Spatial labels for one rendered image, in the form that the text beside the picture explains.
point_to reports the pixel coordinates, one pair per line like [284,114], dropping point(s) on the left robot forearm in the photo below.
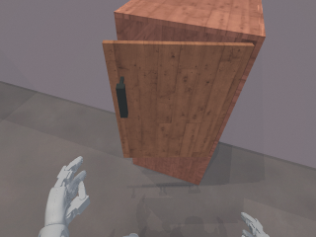
[54,230]

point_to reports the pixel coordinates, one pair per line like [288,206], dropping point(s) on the robot left hand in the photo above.
[61,195]

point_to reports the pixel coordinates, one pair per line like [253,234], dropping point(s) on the cupboard door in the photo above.
[177,93]

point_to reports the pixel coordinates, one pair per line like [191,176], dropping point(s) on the robot right hand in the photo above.
[254,225]

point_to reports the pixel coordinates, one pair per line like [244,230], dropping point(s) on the handle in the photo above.
[122,101]

